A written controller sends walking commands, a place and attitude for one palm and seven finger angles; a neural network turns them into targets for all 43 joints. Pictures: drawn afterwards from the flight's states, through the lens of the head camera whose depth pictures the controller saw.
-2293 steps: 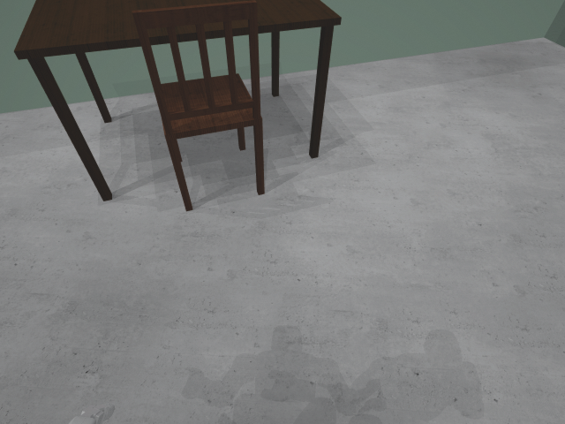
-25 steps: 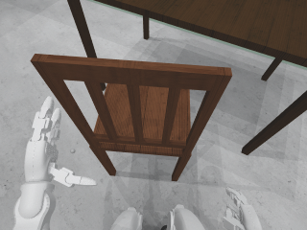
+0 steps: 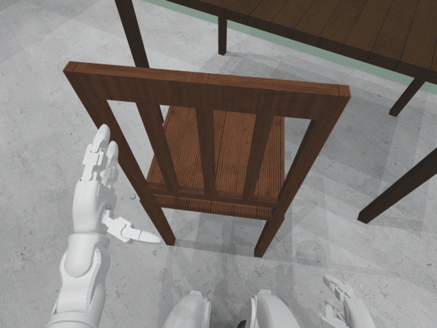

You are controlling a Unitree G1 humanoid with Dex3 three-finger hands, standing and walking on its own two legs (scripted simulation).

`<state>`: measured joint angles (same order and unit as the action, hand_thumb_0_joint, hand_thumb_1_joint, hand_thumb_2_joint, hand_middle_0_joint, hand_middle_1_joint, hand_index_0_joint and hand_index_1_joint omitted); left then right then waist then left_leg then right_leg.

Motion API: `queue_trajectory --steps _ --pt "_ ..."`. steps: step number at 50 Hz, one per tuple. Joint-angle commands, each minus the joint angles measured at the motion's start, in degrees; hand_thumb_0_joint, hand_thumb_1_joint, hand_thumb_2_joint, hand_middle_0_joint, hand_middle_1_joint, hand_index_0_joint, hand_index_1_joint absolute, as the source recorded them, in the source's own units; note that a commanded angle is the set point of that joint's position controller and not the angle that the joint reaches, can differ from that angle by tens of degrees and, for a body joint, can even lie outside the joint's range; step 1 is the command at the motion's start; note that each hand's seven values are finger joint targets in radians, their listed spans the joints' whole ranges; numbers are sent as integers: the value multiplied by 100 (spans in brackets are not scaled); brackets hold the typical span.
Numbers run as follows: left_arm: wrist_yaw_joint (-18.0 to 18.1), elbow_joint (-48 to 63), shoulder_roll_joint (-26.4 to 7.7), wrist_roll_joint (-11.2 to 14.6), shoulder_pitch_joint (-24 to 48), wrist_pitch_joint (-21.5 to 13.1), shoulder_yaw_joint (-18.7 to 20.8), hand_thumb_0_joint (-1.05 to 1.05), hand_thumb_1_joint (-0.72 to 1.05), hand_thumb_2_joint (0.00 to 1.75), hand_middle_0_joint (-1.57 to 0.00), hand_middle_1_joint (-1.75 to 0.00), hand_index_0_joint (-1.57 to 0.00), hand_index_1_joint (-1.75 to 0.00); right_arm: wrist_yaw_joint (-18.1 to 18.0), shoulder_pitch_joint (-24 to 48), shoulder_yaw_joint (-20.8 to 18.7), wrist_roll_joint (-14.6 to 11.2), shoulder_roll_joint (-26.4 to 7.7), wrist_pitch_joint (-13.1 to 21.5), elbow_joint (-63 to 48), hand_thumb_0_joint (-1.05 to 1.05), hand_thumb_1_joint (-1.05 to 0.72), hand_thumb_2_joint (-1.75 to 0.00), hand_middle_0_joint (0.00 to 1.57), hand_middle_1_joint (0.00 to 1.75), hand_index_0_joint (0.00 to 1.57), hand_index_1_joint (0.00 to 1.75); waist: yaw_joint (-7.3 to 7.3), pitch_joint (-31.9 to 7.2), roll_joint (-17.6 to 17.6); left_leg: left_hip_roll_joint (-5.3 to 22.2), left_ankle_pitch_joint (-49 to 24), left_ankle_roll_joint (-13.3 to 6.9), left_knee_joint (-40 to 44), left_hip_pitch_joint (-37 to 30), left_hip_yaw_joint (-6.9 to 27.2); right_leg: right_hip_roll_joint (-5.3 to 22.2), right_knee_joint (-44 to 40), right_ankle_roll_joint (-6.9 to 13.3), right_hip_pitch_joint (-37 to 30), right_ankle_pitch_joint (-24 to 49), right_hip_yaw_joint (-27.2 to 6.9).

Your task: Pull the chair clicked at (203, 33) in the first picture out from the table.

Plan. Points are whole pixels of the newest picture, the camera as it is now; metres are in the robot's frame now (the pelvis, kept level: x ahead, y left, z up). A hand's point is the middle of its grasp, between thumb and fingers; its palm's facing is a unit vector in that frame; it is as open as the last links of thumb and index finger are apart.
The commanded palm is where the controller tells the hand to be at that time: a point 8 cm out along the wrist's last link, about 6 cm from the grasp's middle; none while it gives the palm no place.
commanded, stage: push the fingers through the gap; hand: left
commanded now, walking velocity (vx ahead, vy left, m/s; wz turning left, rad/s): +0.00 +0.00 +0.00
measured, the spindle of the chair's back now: (208, 158) +0.43 +0.05 +0.02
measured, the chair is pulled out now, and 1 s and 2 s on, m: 0.25 0.25 0.25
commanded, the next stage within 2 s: aim the fingers beside a spindle in 0.18 s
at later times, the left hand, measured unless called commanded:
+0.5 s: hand (161, 196) +0.34 +0.13 +0.03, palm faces -0.09 -1.00 -0.01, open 16.9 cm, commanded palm +0.31 +0.18 +0.03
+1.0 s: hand (159, 212) +0.31 +0.13 +0.02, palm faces -0.10 -0.99 -0.01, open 17.0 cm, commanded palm +0.30 +0.18 +0.03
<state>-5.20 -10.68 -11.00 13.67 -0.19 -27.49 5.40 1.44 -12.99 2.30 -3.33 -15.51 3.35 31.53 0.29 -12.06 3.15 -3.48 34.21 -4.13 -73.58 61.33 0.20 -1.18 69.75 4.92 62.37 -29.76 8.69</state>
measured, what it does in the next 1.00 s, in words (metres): stands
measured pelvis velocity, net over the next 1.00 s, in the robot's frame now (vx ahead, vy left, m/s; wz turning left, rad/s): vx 0.00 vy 0.01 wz -0.02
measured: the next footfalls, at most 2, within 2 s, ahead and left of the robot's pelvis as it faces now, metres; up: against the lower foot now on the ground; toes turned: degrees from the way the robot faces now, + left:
none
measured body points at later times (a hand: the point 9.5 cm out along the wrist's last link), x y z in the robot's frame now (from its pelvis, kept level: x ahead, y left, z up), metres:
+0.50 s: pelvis -0.01 +0.01 +0.00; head +0.10 +0.01 +0.44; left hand +0.34 +0.18 +0.04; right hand +0.14 -0.24 -0.11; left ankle +0.00 +0.08 -0.62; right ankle +0.03 -0.08 -0.62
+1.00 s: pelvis +0.00 +0.01 +0.00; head +0.11 +0.01 +0.44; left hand +0.31 +0.18 +0.02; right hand +0.17 -0.23 -0.10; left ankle +0.00 +0.08 -0.62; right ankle +0.03 -0.08 -0.62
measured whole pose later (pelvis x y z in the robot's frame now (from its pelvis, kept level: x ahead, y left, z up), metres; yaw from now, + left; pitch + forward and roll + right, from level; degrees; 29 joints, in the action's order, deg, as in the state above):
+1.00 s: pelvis +0.00 +0.01 +0.00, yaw -1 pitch +22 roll -2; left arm -4.9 -15.6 -10.5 9.7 -0.7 -23.7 -0.8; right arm 0.9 -10.3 1.5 -1.7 -14.8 0.6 29.1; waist 1.8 -10.1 2.0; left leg -3.5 33.9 -4.9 -72.0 60.5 -1.3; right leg -1.2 68.8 4.0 62.2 -29.2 7.0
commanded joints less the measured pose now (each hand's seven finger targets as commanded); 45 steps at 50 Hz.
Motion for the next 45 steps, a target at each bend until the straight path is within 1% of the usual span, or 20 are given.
queue_trajectory --steps 1,2,3,4,6,7,8,9,13,15,17,22,25,28,31,36,37,38,41,45 --pt "-1120 -697 150 -479 707 1168 -1480 0 -50 30 -6 -8 -6 -8 -223 -56 -429 -158 -1031 136 -1011 0 -90 -90 20 30 20 30 755 -834 -782 307 -783 62 1199 -496 489 212 -1388 -365 -1308 534 -868" --pt "-1018 -718 -128 -536 1173 1184 -1239 0 -50 30 -6 -8 -6 -8 -265 -85 -404 -104 -1024 123 -936 0 -90 -90 20 30 20 30 742 -718 -717 308 -750 69 1119 -379 497 218 -1274 -335 -1092 461 -855" --pt "-845 -185 -418 -535 1843 1020 -876 0 -50 30 -6 -8 -6 -8 -305 -76 -429 -21 -979 118 -936 0 -90 -90 20 30 20 30 691 -1064 -615 292 -838 63 1053 -434 489 220 -1201 -343 -1112 509 -874" --pt "-634 114 -667 -478 1959 820 -444 0 -50 30 -6 -8 -6 -8 -347 -35 -439 44 -895 157 -929 0 -90 -90 20 30 20 30 529 -1319 -403 285 -987 86 996 -493 438 219 -1116 -316 -1242 572 -911" --pt "-73 1685 -1205 -211 2522 120 336 0 -50 30 -6 -8 -6 -8 -387 93 -392 155 -706 315 -1003 0 -90 -90 20 30 20 30 120 -2333 258 236 -1722 172 1053 -1044 407 182 -954 -251 -1814 1080 -978" --pt "243 2208 -1717 -156 2386 -140 885 0 -50 30 -6 -8 -6 -8 -388 -7 -391 195 -681 366 -992 0 -90 -90 20 30 20 30 -66 -2762 381 241 -2049 263 1125 -1238 399 140 -839 -215 -2085 1361 -953" --pt "388 2352 -1721 -223 2056 -169 803 0 -50 30 -6 -8 -6 -8 -341 -41 -330 199 -622 362 -1024 0 -90 -90 20 30 20 30 -106 -3149 701 226 -2446 331 1267 -1734 426 123 -838 -191 -2269 1697 -953" --pt "502 2311 -1494 -194 1770 -149 673 0 -50 30 -6 -8 -6 -8 -305 -44 -301 192 -548 349 -1033 0 -90 -90 20 30 20 30 -60 -3175 592 222 -2668 361 1335 -1859 441 135 -846 -211 -2335 1893 -903" --pt "821 1402 -664 -191 1857 -536 220 0 -50 30 -6 -8 -6 -8 -182 169 -332 265 -533 398 -656 0 -90 -90 20 30 20 30 296 -2286 83 340 -2363 345 1082 -1242 572 81 -697 -279 -1594 1610 -797" --pt "754 719 -393 -301 2057 -648 -186 0 -50 30 -6 -8 -6 -8 -107 198 -349 291 -663 394 -510 0 -90 -90 20 30 20 30 504 -1832 -88 358 -1797 298 1021 -993 631 101 -783 -317 -1233 1102 -785" --pt "512 212 -179 -448 2006 -578 -559 0 -50 30 -6 -8 -6 -8 -83 216 -378 267 -755 367 -520 0 -90 -90 20 30 20 30 591 -1604 -202 374 -1438 249 1053 -881 673 120 -854 -309 -1093 818 -788" --pt "-148 -219 -224 -522 1166 73 -731 0 -50 30 -6 -8 -6 -8 -51 68 -463 150 -881 109 -780 0 -90 -90 20 30 20 30 294 -1868 47 343 -1762 295 1368 -1281 616 146 -985 -249 -1437 1096 -752" --pt "-145 169 -367 -347 999 323 -439 0 -50 30 -6 -8 -6 -8 -87 69 -452 100 -818 -34 -961 0 -90 -90 20 30 20 30 195 -1910 -313 313 -1965 271 1448 -1193 535 143 -1045 -283 -1883 1436 -755" --pt "27 219 -271 -413 1017 261 -468 0 -50 30 -6 -8 -6 -8 -102 70 -421 133 -755 -68 -987 0 -90 -90 20 30 20 30 291 -1576 -529 317 -1787 232 1372 -953 498 129 -1038 -304 -1745 1337 -744" --pt "175 308 -231 -452 1448 -51 -488 0 -50 30 -6 -8 -6 -8 -136 116 -421 173 -725 -20 -905 0 -90 -90 20 30 20 30 405 -1364 -635 322 -1403 198 1227 -775 509 126 -1035 -320 -1490 994 -793" --pt "266 786 -529 -464 1341 -474 -222 0 -50 30 -6 -8 -6 -8 -124 213 -420 233 -675 73 -880 0 -90 -90 20 30 20 30 169 -1946 56 281 -1785 266 1172 -1118 491 137 -870 -263 -1622 1242 -865" --pt "280 839 -694 -508 1278 -483 -137 0 -50 30 -6 -8 -6 -8 -120 201 -432 244 -706 64 -877 0 -90 -90 20 30 20 30 137 -2040 177 285 -2019 297 1162 -1206 500 136 -807 -243 -1633 1404 -855" --pt "237 764 -494 -520 1154 -433 -328 0 -50 30 -6 -8 -6 -8 -92 197 -420 242 -678 51 -877 0 -90 -90 20 30 20 30 184 -2048 192 294 -2135 307 1162 -1306 517 128 -799 -251 -1598 1510 -826" --pt "131 644 -372 -515 917 -264 -458 0 -50 30 -6 -8 -6 -8 -71 199 -437 212 -703 -5 -884 0 -90 -90 20 30 20 30 218 -1917 90 316 -2183 317 1164 -1268 528 131 -807 -267 -1576 1581 -788" --pt "-41 513 -324 -372 582 32 -430 0 -50 30 -6 -8 -6 -8 -113 188 -444 153 -731 -69 -984 0 -90 -90 20 30 20 30 259 -1798 -384 294 -2013 246 1168 -938 463 115 -905 -298 -1889 1701 -803"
